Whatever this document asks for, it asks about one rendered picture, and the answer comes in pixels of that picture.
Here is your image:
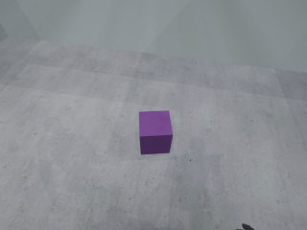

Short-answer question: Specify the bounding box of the carton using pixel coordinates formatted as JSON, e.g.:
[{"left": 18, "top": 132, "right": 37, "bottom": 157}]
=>
[{"left": 138, "top": 110, "right": 173, "bottom": 155}]

